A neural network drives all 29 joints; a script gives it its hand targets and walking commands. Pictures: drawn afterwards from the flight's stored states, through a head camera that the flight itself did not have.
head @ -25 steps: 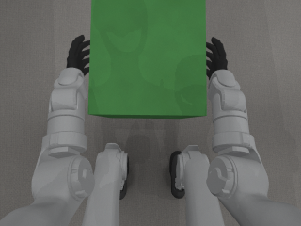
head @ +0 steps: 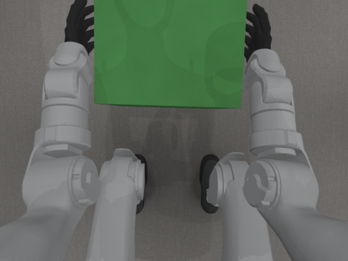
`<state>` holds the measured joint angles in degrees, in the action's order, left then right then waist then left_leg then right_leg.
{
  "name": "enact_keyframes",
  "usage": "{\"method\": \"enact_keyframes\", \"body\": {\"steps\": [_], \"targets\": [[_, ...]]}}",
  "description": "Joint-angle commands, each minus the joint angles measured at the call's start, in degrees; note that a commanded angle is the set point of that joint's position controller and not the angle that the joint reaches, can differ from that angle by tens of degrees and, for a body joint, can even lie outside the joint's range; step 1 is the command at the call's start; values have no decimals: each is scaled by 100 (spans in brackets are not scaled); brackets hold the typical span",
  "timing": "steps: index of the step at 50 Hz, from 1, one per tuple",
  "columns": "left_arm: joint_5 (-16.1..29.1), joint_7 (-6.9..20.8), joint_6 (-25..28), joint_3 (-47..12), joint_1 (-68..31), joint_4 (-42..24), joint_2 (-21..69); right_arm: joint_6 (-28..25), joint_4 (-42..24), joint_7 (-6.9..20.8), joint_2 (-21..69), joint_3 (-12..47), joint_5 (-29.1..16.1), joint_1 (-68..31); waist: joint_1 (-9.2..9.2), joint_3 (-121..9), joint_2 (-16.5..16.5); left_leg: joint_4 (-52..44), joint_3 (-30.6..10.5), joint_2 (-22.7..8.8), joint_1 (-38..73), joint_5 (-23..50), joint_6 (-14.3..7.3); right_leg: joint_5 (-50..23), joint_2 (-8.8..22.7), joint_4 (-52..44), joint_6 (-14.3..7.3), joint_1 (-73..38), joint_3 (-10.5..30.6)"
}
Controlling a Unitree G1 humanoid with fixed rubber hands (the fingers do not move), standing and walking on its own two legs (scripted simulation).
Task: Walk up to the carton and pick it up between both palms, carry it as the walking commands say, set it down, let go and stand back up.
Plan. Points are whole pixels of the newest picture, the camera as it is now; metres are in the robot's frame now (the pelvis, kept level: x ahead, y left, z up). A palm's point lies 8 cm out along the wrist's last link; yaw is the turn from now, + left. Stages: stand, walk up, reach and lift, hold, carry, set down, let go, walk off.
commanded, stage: set down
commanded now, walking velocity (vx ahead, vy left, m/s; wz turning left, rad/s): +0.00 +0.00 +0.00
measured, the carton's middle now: (169, 44) +0.55 +0.04 -0.20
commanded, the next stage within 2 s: none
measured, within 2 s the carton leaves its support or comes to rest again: rests again in 1.12 s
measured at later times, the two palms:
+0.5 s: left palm (92, 48) +0.53 +0.21 -0.20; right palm (239, 52) +0.54 -0.13 -0.20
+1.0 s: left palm (95, 50) +0.53 +0.21 -0.22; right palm (236, 54) +0.54 -0.13 -0.22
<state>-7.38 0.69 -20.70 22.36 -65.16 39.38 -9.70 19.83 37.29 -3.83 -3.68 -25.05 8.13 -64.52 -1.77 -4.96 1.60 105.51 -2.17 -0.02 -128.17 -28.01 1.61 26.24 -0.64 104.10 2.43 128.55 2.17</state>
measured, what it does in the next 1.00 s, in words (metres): lowers itself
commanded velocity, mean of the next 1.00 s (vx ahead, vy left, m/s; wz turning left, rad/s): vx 0.00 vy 0.00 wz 0.00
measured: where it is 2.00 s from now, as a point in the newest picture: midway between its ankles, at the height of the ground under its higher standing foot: (172, 193)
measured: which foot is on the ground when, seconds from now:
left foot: down 0.00-1.00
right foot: down 0.00-1.00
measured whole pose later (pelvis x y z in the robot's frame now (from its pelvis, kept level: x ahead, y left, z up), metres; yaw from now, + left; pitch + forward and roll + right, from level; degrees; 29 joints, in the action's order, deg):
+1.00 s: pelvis +0.00 +0.00 -0.07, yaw +0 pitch +43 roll -1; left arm 0.2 -2.4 -15.9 14.0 -77.9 52.6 -17.5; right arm 13.9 52.0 -7.0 -12.1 -17.6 -0.7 -77.0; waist -1.6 10.5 1.9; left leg 121.7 -2.6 1.3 -133.9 -30.9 1.8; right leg 29.5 -1.0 120.1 3.5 133.8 2.8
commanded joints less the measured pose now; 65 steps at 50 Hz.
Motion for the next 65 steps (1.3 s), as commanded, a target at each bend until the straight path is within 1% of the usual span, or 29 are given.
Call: {"method": "enact_keyframes", "body": {"steps": [1, 13, 27, 33, 35, 37, 43, 47, 54, 56, 61, 65], "targets": [[1003, 1586, 271, -2811, -3670, -478, 5026, -225, -228, 1428, 5060, 2984, -914, -3916, -204, -6792, -36, -830, 788, 637, 3321, 1559, -9, -1343, -758, -444, -74, -3956, -759], [1163, 1487, 436, -2823, -4171, -263, 4717, -413, -1, 1347, 4640, 2930, -1057, -4399, -176, -6538, -120, -309, 756, 558, 3234, 1593, 5, -1310, -666, 119, -100, -3605, -806], [1429, 1285, 675, -2901, -4718, -76, 4369, -674, 266, 1288, 4172, 2946, -1343, -4886, -102, -6237, -243, 332, 668, 485, 3381, 1786, 18, -1420, -560, 801, -137, -3271, -849], [1599, 1231, 764, -3073, -4991, -411, 4270, -739, 228, 1258, 4311, 3084, -1609, -4912, -174, -6771, -317, 549, 692, 468, 3680, 2153, 25, -1820, -566, 1040, -145, -3580, -847], [1643, 1232, 770, -3125, -5008, -485, 4290, -732, 222, 1256, 4383, 3149, -1666, -4895, -209, -6811, -285, 571, 708, 473, 3652, 2203, 22, -1897, -577, 1075, -136, -3654, -842], [1677, 1240, 769, -3149, -4959, -457, 4321, -725, 230, 1252, 4416, 3175, -1687, -4869, -190, -6723, -267, 584, 711, 479, 3625, 2207, 16, -1912, -585, 1080, -127, -3619, -842], [1535, 1306, 747, -2940, -4648, 66, 4390, -738, 468, 1276, 4291, 2981, -1515, -4768, -105, -5798, -233, 533, 703, 493, 3100, 1698, -3, -1482, -582, 1034, -147, -3210, -830], [1488, 1317, 789, -2831, -4665, 238, 4323, -794, 521, 1269, 4165, 2877, -1468, -4828, -81, -5506, -220, 534, 696, 484, 2923, 1501, -7, -1317, -568, 1038, -162, -3102, -825], [1513, 1282, 886, -2790, -4927, 259, 4033, -878, 646, 1202, 4049, 2878, -1614, -5041, -189, -5493, -192, 612, 719, 440, 2938, 1343, -15, -1190, -553, 1119, -147, -3222, -799], [1523, 1286, 906, -2787, -4984, 246, 3977, -892, 686, 1184, 4053, 2901, -1648, -5081, -232, -5471, -138, 635, 722, 433, 2888, 1315, -23, -1186, -559, 1152, -136, -3294, -793], [1632, 1290, 971, -2855, -5058, 177, 3919, -950, 697, 1133, 4118, 2991, -1754, -5116, -257, -5592, -40, 738, 713, 428, 2949, 1484, -34, -1383, -578, 1250, -113, -3468, -795], [1624, 1289, 994, -2801, -4905, 301, 3919, -976, 775, 1120, 4154, 3002, -1773, -5051, -260, -5354, 47, 780, 694, 428, 2869, 1508, -50, -1395, -584, 1262, -96, -3362, -790]]}}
